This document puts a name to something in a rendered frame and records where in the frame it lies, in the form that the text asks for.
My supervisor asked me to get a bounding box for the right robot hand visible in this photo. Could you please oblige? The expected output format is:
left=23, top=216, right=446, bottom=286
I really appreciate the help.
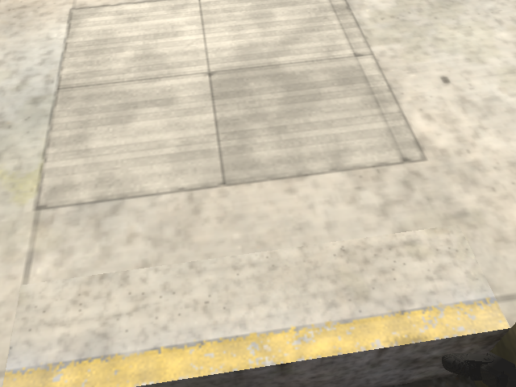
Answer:
left=442, top=352, right=516, bottom=387

